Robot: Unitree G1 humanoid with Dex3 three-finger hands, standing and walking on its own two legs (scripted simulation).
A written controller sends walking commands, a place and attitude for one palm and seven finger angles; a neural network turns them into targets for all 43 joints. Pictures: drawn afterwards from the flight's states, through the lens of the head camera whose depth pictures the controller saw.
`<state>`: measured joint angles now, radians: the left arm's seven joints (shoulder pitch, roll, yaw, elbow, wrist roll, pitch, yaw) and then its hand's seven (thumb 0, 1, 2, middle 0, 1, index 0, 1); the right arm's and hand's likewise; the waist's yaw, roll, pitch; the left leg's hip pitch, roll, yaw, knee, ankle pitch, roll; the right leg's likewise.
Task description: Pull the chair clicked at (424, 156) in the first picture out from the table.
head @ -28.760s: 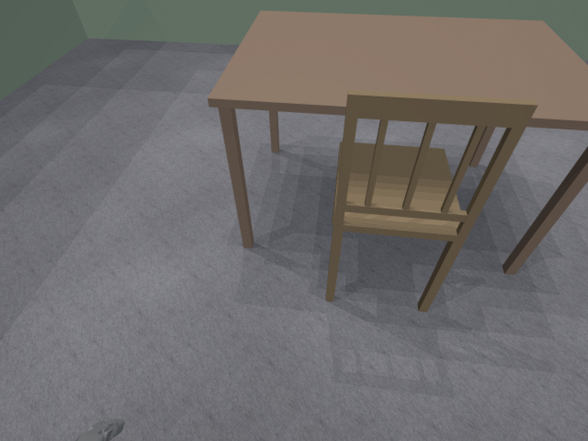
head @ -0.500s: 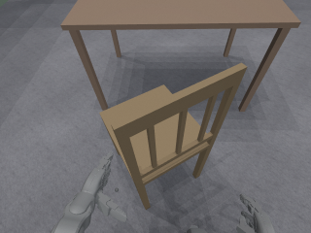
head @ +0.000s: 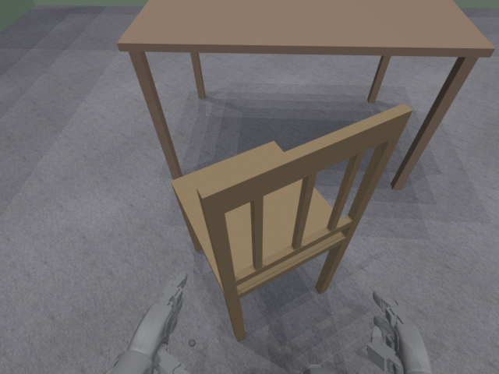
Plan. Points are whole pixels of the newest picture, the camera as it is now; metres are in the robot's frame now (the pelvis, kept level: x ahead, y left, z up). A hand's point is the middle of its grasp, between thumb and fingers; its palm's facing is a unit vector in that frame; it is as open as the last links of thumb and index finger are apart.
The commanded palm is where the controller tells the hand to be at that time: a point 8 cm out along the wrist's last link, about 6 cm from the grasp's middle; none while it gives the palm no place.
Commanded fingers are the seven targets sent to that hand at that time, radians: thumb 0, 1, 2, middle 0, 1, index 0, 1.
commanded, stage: draw the hand back to the body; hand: left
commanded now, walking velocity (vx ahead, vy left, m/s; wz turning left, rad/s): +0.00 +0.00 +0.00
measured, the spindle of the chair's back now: (302, 214) +0.43 -0.10 -0.05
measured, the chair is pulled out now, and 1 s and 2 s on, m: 0.45 0.45 0.45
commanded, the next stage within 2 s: step back with the hand held close in 1.64 s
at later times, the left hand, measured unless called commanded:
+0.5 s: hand (156, 330) +0.18 +0.13 +0.06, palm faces -0.06 -0.99 -0.09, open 17.5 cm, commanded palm +0.16 +0.20 +0.08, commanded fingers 0.00 -0.44 0.25 -0.01 -0.02 -0.01 -0.02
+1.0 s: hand (43, 287) +0.20 +0.23 +0.16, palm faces +0.36 -0.84 -0.40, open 13.1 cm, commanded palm +0.16 +0.27 +0.18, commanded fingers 0.00 0.47 0.69 -0.14 -0.21 -0.14 -0.21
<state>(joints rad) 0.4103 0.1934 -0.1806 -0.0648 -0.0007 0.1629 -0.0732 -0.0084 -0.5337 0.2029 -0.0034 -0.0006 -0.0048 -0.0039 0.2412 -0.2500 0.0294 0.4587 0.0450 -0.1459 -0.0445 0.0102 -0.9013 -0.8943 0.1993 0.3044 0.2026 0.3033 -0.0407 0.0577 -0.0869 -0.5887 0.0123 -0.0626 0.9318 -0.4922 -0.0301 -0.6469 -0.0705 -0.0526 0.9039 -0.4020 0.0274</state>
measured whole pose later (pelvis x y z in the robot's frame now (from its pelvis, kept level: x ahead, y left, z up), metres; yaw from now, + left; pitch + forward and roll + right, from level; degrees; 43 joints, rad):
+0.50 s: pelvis -0.01 -0.01 -0.02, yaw +0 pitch +9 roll -1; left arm 0.59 0.21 -0.01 -0.34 -0.18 -0.18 -0.12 -0.01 -0.54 0.20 0.00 0.00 0.00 0.00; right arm 0.21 -0.21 0.01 0.51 0.07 -0.19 -0.04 0.01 -0.90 -0.89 0.20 0.30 0.20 0.30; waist 0.01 0.08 -0.09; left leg -0.67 0.03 -0.07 1.05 -0.54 -0.05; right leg -0.73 -0.05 -0.06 1.02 -0.45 0.01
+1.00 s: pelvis +0.02 +0.00 +0.03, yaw -1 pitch -2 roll -1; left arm 0.56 0.30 0.19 -0.42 -0.05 -0.06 0.16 0.00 0.13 0.52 -0.10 -0.14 -0.10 -0.14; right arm 0.19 -0.22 0.02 0.59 0.03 -0.14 -0.11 0.01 -0.90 -0.89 0.20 0.30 0.20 0.30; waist 0.06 0.09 0.00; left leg -0.21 0.03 -0.05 0.66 -0.41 -0.03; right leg -0.27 -0.05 -0.05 0.64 -0.32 0.03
